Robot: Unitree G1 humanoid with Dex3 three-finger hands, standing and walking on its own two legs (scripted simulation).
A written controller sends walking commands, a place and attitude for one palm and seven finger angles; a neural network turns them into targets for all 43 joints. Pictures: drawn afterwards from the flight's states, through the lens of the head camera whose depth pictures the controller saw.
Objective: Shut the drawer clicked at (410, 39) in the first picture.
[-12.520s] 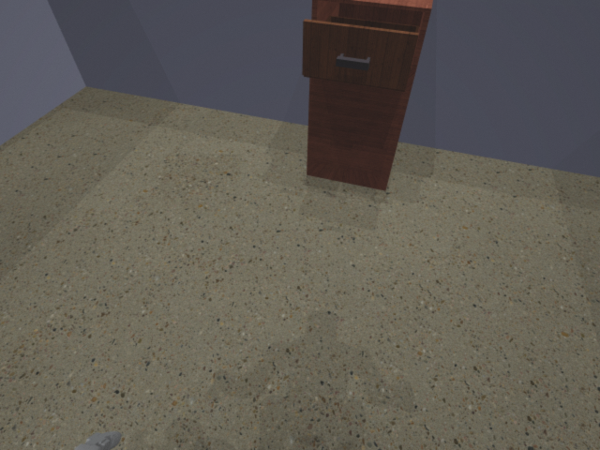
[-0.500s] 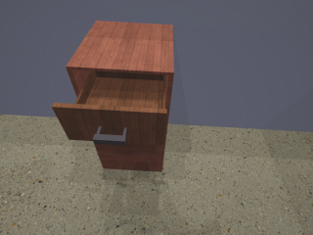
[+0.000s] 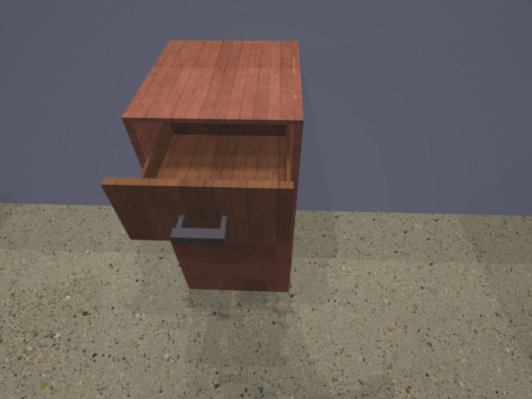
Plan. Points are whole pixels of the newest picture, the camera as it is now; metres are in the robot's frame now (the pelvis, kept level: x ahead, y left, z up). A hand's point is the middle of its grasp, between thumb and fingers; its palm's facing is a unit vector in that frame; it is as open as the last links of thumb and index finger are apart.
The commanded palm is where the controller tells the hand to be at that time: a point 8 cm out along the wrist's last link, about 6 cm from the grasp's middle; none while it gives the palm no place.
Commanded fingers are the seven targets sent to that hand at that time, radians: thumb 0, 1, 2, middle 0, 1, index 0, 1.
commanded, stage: look again from close up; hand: left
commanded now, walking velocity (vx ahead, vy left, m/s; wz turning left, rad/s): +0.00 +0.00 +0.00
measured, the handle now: (201, 228) +0.44 +0.16 -0.04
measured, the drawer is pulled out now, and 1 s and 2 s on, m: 0.20 0.20 0.20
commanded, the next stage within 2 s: raise the hand and make a fist in 0.22 s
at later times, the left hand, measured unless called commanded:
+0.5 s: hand (164, 367) +0.18 +0.17 -0.04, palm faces +0.22 -0.96 -0.15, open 7.0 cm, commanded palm +0.11 +0.21 -0.05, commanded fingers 0.00 0.90 0.90 -0.40 -0.52 -0.40 -0.52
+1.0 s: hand (186, 352) +0.19 +0.13 -0.01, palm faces -0.05 -1.00 -0.05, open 4.6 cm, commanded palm +0.16 +0.19 -0.01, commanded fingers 0.00 0.90 0.90 -0.90 -1.06 -0.90 -1.06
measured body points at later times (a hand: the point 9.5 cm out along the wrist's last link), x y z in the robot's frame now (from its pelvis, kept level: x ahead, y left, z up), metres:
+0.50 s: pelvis +0.00 -0.02 -0.01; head +0.01 -0.03 +0.44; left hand +0.16 +0.22 -0.03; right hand +0.09 -0.28 -0.13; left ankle -0.01 +0.08 -0.73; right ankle -0.01 -0.14 -0.73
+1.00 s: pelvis -0.03 -0.06 -0.08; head +0.03 -0.06 +0.37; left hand +0.19 +0.19 -0.01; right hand +0.17 -0.27 -0.16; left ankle -0.01 +0.08 -0.73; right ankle -0.01 -0.14 -0.73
